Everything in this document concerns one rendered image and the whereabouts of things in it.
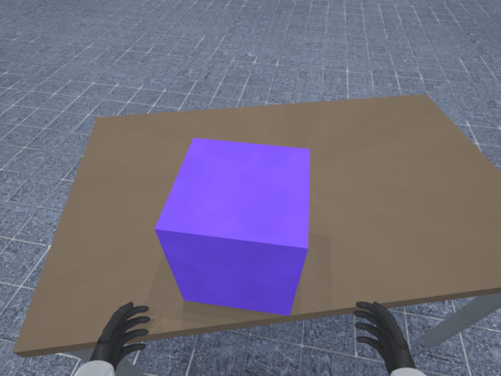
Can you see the table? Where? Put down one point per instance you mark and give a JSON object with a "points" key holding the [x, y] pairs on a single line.
{"points": [[403, 210]]}

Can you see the carton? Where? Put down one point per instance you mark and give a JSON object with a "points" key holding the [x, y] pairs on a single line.
{"points": [[234, 228]]}

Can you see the left robot hand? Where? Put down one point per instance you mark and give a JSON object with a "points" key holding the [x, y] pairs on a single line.
{"points": [[109, 347]]}

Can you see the left robot forearm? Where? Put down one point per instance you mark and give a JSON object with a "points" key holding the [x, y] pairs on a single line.
{"points": [[95, 368]]}

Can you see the right robot hand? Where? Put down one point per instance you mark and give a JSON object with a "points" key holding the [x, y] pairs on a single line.
{"points": [[392, 346]]}

